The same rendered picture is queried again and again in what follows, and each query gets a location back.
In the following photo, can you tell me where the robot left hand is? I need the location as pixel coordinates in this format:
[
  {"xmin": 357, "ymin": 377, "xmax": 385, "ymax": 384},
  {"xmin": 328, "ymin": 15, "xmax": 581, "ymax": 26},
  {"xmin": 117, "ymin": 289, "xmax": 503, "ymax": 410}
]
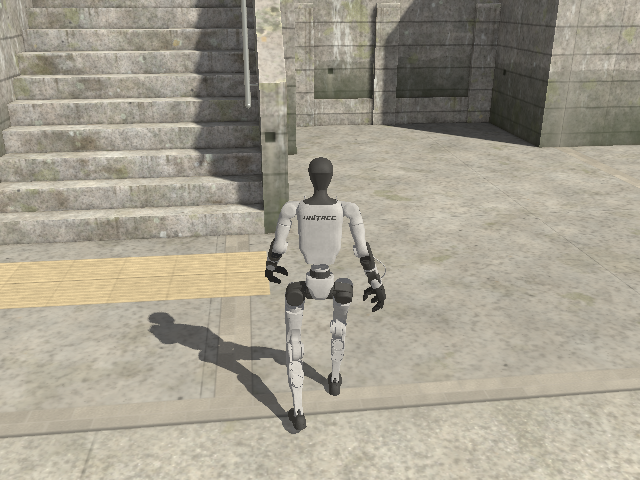
[{"xmin": 265, "ymin": 266, "xmax": 288, "ymax": 284}]

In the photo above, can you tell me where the robot right upper arm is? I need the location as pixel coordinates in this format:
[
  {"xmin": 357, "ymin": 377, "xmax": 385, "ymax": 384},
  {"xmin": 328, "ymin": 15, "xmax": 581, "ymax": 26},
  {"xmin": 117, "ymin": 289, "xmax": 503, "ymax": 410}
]
[{"xmin": 341, "ymin": 201, "xmax": 369, "ymax": 258}]

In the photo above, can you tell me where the robot left foot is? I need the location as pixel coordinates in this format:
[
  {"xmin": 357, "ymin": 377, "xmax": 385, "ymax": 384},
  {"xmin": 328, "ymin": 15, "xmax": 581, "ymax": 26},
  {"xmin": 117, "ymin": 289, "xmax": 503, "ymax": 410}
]
[{"xmin": 288, "ymin": 408, "xmax": 307, "ymax": 430}]

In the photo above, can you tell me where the robot foot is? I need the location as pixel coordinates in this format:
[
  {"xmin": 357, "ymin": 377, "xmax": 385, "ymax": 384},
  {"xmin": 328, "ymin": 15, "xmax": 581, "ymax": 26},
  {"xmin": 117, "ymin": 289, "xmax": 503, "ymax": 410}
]
[
  {"xmin": 328, "ymin": 372, "xmax": 342, "ymax": 396},
  {"xmin": 288, "ymin": 408, "xmax": 307, "ymax": 430}
]

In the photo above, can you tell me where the robot right foot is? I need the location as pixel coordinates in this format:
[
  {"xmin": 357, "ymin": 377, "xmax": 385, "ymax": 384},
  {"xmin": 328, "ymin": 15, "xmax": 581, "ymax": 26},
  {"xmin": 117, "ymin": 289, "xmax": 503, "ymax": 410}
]
[{"xmin": 328, "ymin": 372, "xmax": 342, "ymax": 396}]

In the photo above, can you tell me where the robot left upper arm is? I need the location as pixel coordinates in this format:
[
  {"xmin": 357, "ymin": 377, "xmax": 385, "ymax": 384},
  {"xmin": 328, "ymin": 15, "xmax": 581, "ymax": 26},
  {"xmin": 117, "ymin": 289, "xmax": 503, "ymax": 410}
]
[{"xmin": 272, "ymin": 201, "xmax": 300, "ymax": 254}]

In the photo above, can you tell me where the robot right hand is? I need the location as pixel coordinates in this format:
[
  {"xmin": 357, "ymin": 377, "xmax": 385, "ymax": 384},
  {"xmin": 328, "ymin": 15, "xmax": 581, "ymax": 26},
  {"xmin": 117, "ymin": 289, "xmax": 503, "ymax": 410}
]
[{"xmin": 363, "ymin": 284, "xmax": 386, "ymax": 312}]

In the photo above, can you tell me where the right robot forearm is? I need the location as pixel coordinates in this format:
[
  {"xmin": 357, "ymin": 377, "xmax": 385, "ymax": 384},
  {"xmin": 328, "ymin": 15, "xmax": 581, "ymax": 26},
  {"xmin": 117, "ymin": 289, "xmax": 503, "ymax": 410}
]
[{"xmin": 360, "ymin": 242, "xmax": 382, "ymax": 289}]

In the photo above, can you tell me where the left robot forearm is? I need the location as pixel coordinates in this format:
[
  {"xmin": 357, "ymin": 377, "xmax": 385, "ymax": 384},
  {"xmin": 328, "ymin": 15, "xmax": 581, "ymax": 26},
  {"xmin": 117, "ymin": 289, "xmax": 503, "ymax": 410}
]
[{"xmin": 266, "ymin": 238, "xmax": 282, "ymax": 271}]

